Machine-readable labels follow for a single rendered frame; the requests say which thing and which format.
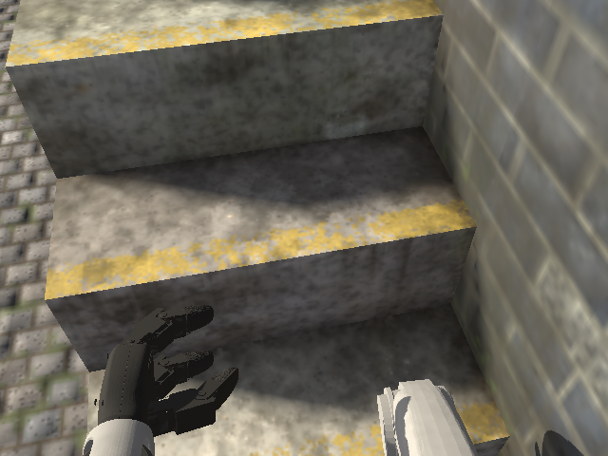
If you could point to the right robot thigh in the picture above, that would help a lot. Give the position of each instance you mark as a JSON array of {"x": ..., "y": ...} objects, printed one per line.
[{"x": 420, "y": 419}]

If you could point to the robot right shin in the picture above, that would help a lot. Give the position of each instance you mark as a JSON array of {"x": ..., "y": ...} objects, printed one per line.
[{"x": 448, "y": 392}]

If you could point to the robot left hand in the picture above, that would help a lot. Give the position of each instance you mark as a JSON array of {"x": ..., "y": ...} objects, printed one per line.
[{"x": 134, "y": 383}]

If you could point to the left robot forearm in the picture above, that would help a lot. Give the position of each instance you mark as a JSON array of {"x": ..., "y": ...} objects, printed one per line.
[{"x": 120, "y": 437}]

